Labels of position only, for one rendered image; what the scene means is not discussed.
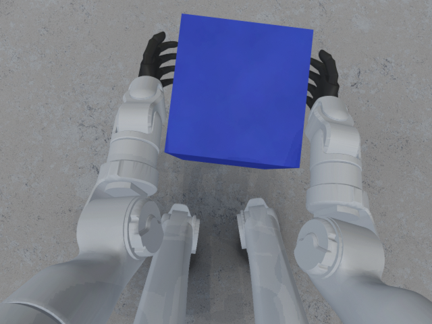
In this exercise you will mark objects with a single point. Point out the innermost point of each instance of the right robot thigh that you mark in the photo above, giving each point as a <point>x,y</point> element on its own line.
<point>276,299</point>

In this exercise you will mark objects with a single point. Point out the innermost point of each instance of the robot right upper arm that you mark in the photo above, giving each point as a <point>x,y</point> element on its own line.
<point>345,263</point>

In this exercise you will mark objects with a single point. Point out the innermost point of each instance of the robot right hand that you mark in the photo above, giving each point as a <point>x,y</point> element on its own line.
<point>327,81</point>

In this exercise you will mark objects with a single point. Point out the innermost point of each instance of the left robot thigh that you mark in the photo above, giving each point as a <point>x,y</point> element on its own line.
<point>164,296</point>

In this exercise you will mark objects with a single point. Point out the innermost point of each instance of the robot left upper arm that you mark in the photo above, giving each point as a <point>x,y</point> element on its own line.
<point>115,235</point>

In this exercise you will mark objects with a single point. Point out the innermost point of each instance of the robot left hand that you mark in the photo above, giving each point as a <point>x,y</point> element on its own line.
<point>150,65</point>

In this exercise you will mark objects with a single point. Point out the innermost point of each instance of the left robot forearm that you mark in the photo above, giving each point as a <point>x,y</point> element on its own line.
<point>131,164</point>

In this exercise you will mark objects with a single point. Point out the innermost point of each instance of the carton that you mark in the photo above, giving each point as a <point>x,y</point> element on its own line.
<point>239,93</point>

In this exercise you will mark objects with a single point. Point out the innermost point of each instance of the right robot forearm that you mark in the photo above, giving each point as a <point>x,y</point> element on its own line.
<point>335,165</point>

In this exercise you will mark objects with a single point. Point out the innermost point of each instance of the robot thigh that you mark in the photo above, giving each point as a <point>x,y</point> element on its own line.
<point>276,299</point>
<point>164,296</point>

